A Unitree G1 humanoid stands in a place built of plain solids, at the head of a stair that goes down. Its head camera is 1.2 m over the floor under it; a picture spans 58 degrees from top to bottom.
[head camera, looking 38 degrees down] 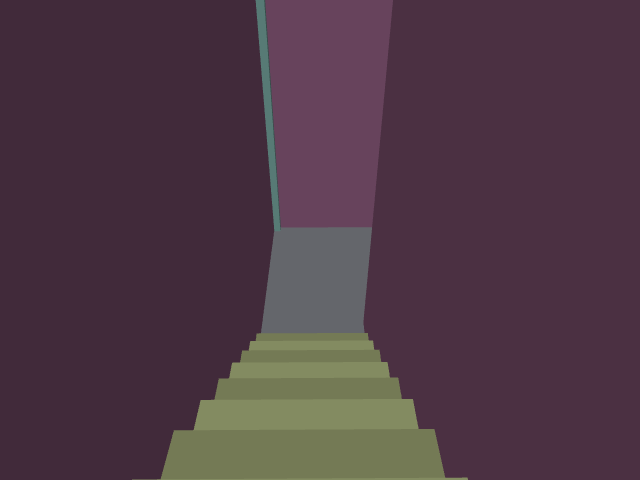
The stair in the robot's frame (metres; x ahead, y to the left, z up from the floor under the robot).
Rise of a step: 0.22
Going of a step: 0.25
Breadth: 0.89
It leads straight ahead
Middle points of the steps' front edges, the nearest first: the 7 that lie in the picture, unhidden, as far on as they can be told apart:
0.76 0.05 -0.21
1.01 0.05 -0.43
1.26 0.06 -0.64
1.51 0.06 -0.86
1.76 0.06 -1.07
2.01 0.06 -1.29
2.26 0.06 -1.50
